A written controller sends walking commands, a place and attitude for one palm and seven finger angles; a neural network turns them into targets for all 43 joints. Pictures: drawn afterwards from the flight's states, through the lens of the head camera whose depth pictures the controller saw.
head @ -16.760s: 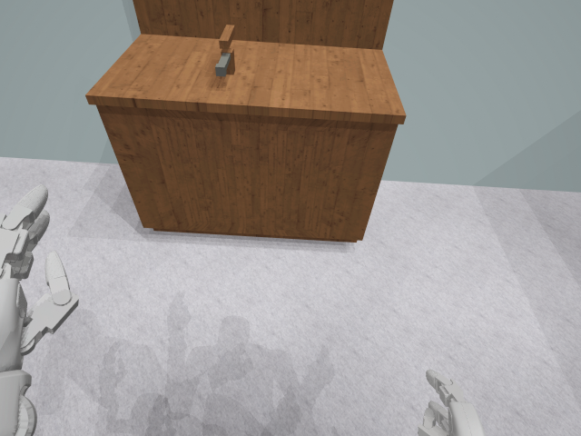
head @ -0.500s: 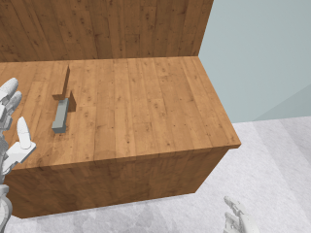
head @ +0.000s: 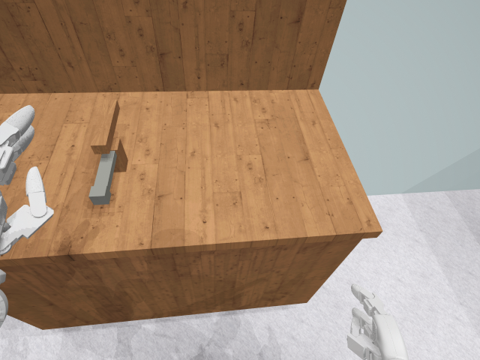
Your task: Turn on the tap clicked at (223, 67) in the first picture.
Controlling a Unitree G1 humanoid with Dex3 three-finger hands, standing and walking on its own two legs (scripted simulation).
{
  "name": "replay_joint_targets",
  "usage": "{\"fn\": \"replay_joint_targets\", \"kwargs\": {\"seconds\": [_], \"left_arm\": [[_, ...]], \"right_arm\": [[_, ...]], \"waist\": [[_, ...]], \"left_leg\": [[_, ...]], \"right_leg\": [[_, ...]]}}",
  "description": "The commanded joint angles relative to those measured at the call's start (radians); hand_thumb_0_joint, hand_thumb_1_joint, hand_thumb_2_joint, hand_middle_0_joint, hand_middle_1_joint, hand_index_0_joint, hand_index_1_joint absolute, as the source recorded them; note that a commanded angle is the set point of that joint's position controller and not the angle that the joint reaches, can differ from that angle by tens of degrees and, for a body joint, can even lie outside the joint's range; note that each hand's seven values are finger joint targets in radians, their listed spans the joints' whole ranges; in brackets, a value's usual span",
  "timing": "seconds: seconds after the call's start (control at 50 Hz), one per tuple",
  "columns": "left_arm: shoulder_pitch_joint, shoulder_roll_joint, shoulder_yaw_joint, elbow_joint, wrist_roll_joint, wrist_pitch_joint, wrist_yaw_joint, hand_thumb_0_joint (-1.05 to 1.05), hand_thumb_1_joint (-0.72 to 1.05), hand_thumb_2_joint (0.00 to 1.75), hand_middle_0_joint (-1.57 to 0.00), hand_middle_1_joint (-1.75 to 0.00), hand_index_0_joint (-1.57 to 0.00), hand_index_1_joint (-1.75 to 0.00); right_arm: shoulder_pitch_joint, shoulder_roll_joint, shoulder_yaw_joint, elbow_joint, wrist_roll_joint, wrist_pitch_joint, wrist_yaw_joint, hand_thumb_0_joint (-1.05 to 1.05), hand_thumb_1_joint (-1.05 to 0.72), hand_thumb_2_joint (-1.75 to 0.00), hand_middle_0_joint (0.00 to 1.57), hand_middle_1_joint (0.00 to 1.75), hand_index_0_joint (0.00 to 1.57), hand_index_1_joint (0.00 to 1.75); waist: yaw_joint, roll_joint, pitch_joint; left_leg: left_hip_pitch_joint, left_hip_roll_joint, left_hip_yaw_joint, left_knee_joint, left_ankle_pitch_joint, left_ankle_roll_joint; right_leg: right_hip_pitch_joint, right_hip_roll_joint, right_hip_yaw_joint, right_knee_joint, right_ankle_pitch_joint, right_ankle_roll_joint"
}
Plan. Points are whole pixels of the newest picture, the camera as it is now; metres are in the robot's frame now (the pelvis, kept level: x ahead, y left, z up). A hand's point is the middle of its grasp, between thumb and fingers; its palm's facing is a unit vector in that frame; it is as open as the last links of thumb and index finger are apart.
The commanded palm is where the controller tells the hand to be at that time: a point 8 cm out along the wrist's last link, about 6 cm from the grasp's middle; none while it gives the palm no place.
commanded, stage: come to a stop and stand still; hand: left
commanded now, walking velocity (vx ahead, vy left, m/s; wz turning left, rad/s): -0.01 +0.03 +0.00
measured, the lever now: (100, 195) +0.35 +0.33 +0.00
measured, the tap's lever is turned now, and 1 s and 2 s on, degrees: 0 0 0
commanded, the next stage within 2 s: look again from close up in 0.84 s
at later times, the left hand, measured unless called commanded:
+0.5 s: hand (78, 180) +0.27 +0.26 +0.18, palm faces +0.34 -0.87 -0.34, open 7.4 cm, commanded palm +0.21 +0.29 +0.18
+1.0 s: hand (80, 193) +0.26 +0.26 +0.16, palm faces +0.34 -0.88 -0.33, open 7.4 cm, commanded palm +0.20 +0.29 +0.18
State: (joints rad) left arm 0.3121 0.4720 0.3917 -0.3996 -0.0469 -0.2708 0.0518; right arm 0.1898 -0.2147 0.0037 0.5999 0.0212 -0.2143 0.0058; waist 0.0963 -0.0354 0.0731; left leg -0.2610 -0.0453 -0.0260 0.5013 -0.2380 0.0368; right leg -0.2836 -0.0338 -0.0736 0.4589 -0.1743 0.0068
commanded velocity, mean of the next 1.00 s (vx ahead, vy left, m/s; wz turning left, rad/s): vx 0.00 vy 0.00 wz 0.00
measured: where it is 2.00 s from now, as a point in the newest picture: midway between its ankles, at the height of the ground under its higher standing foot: outside the picture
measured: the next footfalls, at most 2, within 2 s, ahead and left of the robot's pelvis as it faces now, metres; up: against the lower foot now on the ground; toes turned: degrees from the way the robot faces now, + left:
none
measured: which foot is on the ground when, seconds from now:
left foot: down 0.00-1.00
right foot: down 0.00-1.00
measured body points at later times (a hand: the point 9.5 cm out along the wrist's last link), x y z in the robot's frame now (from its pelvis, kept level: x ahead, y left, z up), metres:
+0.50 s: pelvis +0.03 +0.02 +0.00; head +0.07 +0.05 +0.45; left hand +0.24 +0.30 +0.20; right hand +0.18 -0.22 -0.07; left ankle +0.02 +0.09 -0.74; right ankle +0.04 -0.12 -0.74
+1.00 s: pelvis +0.02 +0.02 +0.00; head +0.05 +0.04 +0.45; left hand +0.23 +0.30 +0.18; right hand +0.20 -0.20 -0.06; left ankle +0.02 +0.09 -0.74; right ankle +0.04 -0.12 -0.74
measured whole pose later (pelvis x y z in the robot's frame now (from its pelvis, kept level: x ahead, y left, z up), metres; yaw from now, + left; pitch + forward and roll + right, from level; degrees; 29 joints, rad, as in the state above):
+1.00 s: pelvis +0.02 +0.02 +0.00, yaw -4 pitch -1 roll -1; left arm 0.38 0.34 0.35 -0.43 -0.04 -0.24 0.10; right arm 0.19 -0.18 0.03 0.57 0.01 -0.13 -0.01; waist 0.05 -0.03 0.06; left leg -0.17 -0.03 0.04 0.45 -0.26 0.06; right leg -0.21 -0.02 -0.01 0.38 -0.16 0.03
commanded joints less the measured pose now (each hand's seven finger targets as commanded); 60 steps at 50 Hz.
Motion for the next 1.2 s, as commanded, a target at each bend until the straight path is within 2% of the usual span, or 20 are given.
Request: {"fn": "replay_joint_targets", "kwargs": {"seconds": [0.0, 0.02, 0.06, 0.1, 0.16, 0.2, 0.22, 0.26, 0.3, 0.34, 0.44, 0.5, 0.62, 0.7, 0.72, 0.84, 1.0, 1.12, 1.14, 1.18], "left_arm": [[-0.133, 0.05, 0.047, -0.017, -0.012, -0.072, 0.017, 0.0, 0.9, 0.9, -0.2, -0.3, -0.2, -0.3], [-0.094, -0.054, -0.043, -0.039, -0.026, -0.065, 0.012, 0.0, 0.9, 0.9, -0.2, -0.3, -0.2, -0.3], [-0.097, -0.038, -0.069, -0.125, -0.013, -0.066, 0.024, 0.0, 0.9, 0.9, -0.2, -0.3, -0.2, -0.3], [-0.054, -0.001, -0.043, -0.139, -0.001, -0.063, 0.04, 0.0, 0.9, 0.9, -0.2, -0.3, -0.2, -0.3], [-0.022, 0.086, 0.067, -0.18, -0.003, -0.065, 0.059, 0.0, 0.9, 0.9, -0.2, -0.3, -0.2, -0.3], [-0.012, 0.132, 0.141, -0.198, -0.016, -0.07, 0.063, 0.0, 0.9, 0.9, -0.2, -0.3, -0.2, -0.3], [-0.032, 0.19, 0.194, -0.235, -0.018, -0.074, 0.069, 0.0, 0.9, 0.9, -0.2, -0.3, -0.2, -0.3], [-0.037, 0.138, 0.159, -0.254, -0.025, -0.086, 0.061, 0.0, 0.9, 0.9, -0.2, -0.3, -0.2, -0.3], [-0.033, 0.131, 0.15, -0.295, -0.024, -0.094, 0.058, 0.0, 0.9, 0.9, -0.2, -0.3, -0.2, -0.3], [-0.023, 0.1, 0.113, -0.324, -0.023, -0.099, 0.054, 0.0, 0.9, 0.9, -0.2, -0.3, -0.2, -0.3], [0.077, 0.026, 0.05, -0.264, -0.015, -0.078, 0.057, 0.0, 0.9, 0.9, -0.2, -0.3, -0.2, -0.3], [0.082, 0.039, 0.069, -0.225, -0.01, -0.063, 0.061, 0.0, 0.9, 0.9, -0.2, -0.3, -0.2, -0.3], [-0.01, 0.074, 0.089, -0.279, -0.011, -0.054, 0.063, 0.0, 0.9, 0.9, -0.2, -0.3, -0.2, -0.3], [-0.033, 0.042, 0.048, -0.295, -0.009, -0.051, 0.06, 0.0, 0.9, 0.9, -0.2, -0.3, -0.2, -0.3], [-0.042, 0.065, 0.069, -0.325, -0.006, -0.049, 0.066, 0.0, 0.9, 0.9, -0.2, -0.3, -0.2, -0.3], [-0.011, 0.019, 0.038, -0.245, -0.002, -0.035, 0.063, 0.0, 0.9, 0.9, -0.2, -0.3, -0.2, -0.3], [-0.001, 0.034, 0.045, -0.235, 0.0, -0.025, 0.061, 0.0, 0.9, 0.9, -0.2, -0.3, -0.2, -0.3], [0.034, 0.077, 0.088, -0.308, -0.001, -0.032, 0.067, 0.0, 0.9, 0.9, -0.2, -0.3, -0.2, -0.3], [0.052, 0.049, 0.065, -0.286, -0.007, -0.033, 0.063, 0.0, 0.9, 0.9, -0.2, -0.3, -0.2, -0.3], [0.06, 0.057, 0.075, -0.293, -0.006, -0.034, 0.064, 0.0, 0.9, 0.9, -0.2, -0.3, -0.2, -0.3]], "right_arm": [[0.009, -0.115, -0.043, -0.124, -0.003, -0.061, -0.014, 0.0, -0.9, -0.9, 0.2, 0.3, 0.2, 0.3], [-0.037, -0.104, -0.04, -0.128, 0.013, -0.064, -0.001, 0.0, -0.9, -0.9, 0.2, 0.3, 0.2, 0.3], [-0.024, -0.121, -0.039, -0.136, 0.007, -0.051, 0.013, 0.0, -0.9, -0.9, 0.2, 0.3, 0.2, 0.3], [-0.03, -0.114, -0.035, -0.153, 0.007, -0.042, 0.017, 0.0, -0.9, -0.9, 0.2, 0.3, 0.2, 0.3], [-0.048, -0.105, -0.033, -0.18, 0.008, -0.025, 0.007, 0.0, -0.9, -0.9, 0.2, 0.3, 0.2, 0.3], [-0.057, -0.101, -0.036, -0.187, 0.003, -0.017, -0.007, 0.0, -0.9, -0.9, 0.2, 0.3, 0.2, 0.3], [-0.076, -0.105, -0.032, -0.185, 0.005, -0.013, -0.012, 0.0, -0.9, -0.9, 0.2, 0.3, 0.2, 0.3], [-0.07, -0.093, -0.03, -0.188, 0.002, -0.014, -0.021, 0.0, -0.9, -0.9, 0.2, 0.3, 0.2, 0.3], [-0.065, -0.094, -0.03, -0.183, 0.0, -0.024, -0.023, 0.0, -0.9, -0.9, 0.2, 0.3, 0.2, 0.3], [-0.064, -0.097, -0.03, -0.172, -0.002, -0.039, -0.021, 0.0, -0.9, -0.9, 0.2, 0.3, 0.2, 0.3], [-0.029, -0.116, -0.047, -0.144, -0.002, -0.032, -0.009, 0.0, -0.9, -0.9, 0.2, 0.3, 0.2, 0.3], [-0.027, -0.12, -0.057, -0.147, 0.0, -0.007, -0.013, 0.0, -0.9, -0.9, 0.2, 0.3, 0.2, 0.3], [-0.075, -0.106, -0.04, -0.171, 0.002, 0.021, -0.03, 0.0, -0.9, -0.9, 0.2, 0.3, 0.2, 0.3], [-0.067, -0.106, -0.038, -0.181, -0.006, 0.018, -0.032, 0.0, -0.9, -0.9, 0.2, 0.3, 0.2, 0.3], [-0.084, -0.101, -0.034, -0.18, -0.005, 0.016, -0.034, 0.0, -0.9, -0.9, 0.2, 0.3, 0.2, 0.3], [-0.063, -0.109, -0.033, -0.171, -0.015, 0.024, -0.031, 0.0, -0.9, -0.9, 0.2, 0.3, 0.2, 0.3], [-0.065, -0.109, -0.036, -0.181, -0.01, 0.034, -0.035, 0.0, -0.9, -0.9, 0.2, 0.3, 0.2, 0.3], [-0.086, -0.108, -0.038, -0.185, -0.005, 0.028, -0.04, 0.0, -0.9, -0.9, 0.2, 0.3, 0.2, 0.3], [-0.077, -0.111, -0.035, -0.181, -0.011, 0.031, -0.039, 0.0, -0.9, -0.9, 0.2, 0.3, 0.2, 0.3], [-0.069, -0.113, -0.041, -0.182, -0.009, 0.028, -0.039, 0.0, -0.9, -0.9, 0.2, 0.3, 0.2, 0.3]], "waist": [[-0.059, 0.069, -0.191], [-0.059, 0.191, -0.203], [-0.055, 0.245, -0.175], [-0.044, 0.137, -0.137], [-0.046, -0.044, -0.144], [-0.052, -0.096, -0.151], [-0.057, -0.036, -0.144], [-0.062, 0.068, -0.166], [-0.062, 0.169, -0.202], [-0.065, 0.195, -0.222], [-0.072, 0.124, -0.234], [-0.073, 0.057, -0.22], [-0.072, 0.125, -0.167], [-0.07, 0.126, -0.168], [-0.068, 0.142, -0.174], [-0.071, 0.1, -0.17], [-0.069, 0.07, -0.16], [-0.068, 0.099, -0.196], [-0.07, 0.102, -0.191], [-0.069, 0.112, -0.189]], "left_leg": [[0.067, 0.059, -0.002, -0.092, 0.007, -0.034], [0.102, 0.076, 0.016, -0.118, 0.023, -0.023], [-0.019, 0.108, -0.017, -0.177, 0.008, -0.02], [-0.113, 0.116, -0.035, -0.204, -0.055, -0.012], [-0.117, 0.102, -0.035, -0.174, -0.063, -0.014], [-0.087, 0.086, -0.036, -0.145, -0.032, -0.016], [-0.076, 0.086, -0.035, -0.148, -0.009, -0.02], [-0.073, 0.093, -0.038, -0.155, 0.025, -0.017], [-0.044, 0.099, -0.031, -0.136, 0.126, -0.019], [0.012, 0.104, -0.023, -0.111, 0.258, -0.035], [0.077, 0.122, -0.014, -0.08, 0.448, -0.069], [0.057, 0.131, -0.02, -0.089, 0.412, -0.074], [0.022, 0.126, -0.022, -0.145, 0.289, -0.072], [-0.006, 0.126, -0.021, -0.165, 0.149, -0.047], [0.009, 0.121, -0.018, -0.165, 0.149, -0.051], [-0.007, 0.111, -0.02, -0.176, 0.131, -0.05], [-0.009, 0.114, -0.019, -0.188, 0.093, -0.042], [0.017, 0.103, -0.018, -0.165, 0.156, -0.044], [0.009, 0.102, -0.017, -0.174, 0.146, -0.042], [0.008, 0.106, -0.017, -0.17, 0.142, -0.043]], "right_leg": [[0.103, -0.082, 0.244, -0.145, -0.041, -0.066], [0.09, -0.055, 0.201, -0.097, -0.009, -0.057], [0.169, -0.026, 0.144, -0.034, -0.012, -0.038], [0.214, -0.012, 0.125, -0.017, -0.034, -0.022], [0.221, -0.012, 0.111, -0.044, -0.03, -0.011], [0.202, -0.026, 0.132, -0.076, -0.018, -0.015], [0.193, -0.024, 0.123, -0.066, 0.006, -0.018], [0.218, -0.023, 0.114, -0.034, 0.06, -0.021], [0.251, -0.024, 0.106, -0.009, 0.159, -0.022], [0.236, -0.025, 0.082, 0.002, 0.221, -0.022], [0.212, -0.017, 0.065, 0.004, 0.298, -0.021], [0.219, -0.021, 0.073, -0.003, 0.303, -0.021], [0.208, -0.01, 0.072, -0.017, 0.216, -0.015], [0.229, -0.011, 0.093, -0.033, 0.173, -0.016], [0.229, -0.007, 0.09, -0.039, 0.182, -0.015], [0.239, -0.002, 0.09, -0.064, 0.183, -0.015], [0.243, -0.006, 0.1, -0.083, 0.162, -0.012], [0.266, -0.008, 0.095, -0.078, 0.221, -0.017], [0.261, -0.008, 0.089, -0.08, 0.204, -0.016], [0.262, -0.01, 0.098, -0.078, 0.207, -0.017]]}}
